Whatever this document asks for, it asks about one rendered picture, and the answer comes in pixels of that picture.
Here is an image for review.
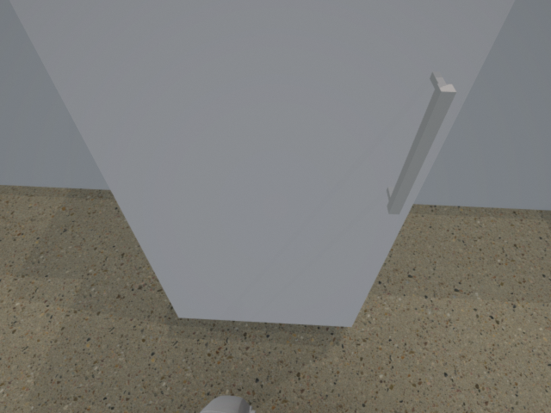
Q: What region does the left robot thigh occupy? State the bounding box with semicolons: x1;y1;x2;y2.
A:
200;395;256;413

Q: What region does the fridge door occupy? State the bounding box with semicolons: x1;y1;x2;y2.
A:
9;0;515;327

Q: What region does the handle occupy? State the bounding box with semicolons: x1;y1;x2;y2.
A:
387;71;456;214

